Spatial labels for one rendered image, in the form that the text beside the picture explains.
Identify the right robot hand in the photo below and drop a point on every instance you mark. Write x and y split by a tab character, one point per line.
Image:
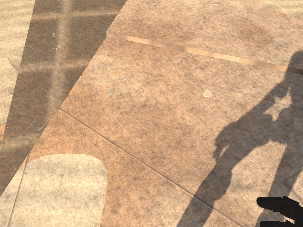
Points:
286	206

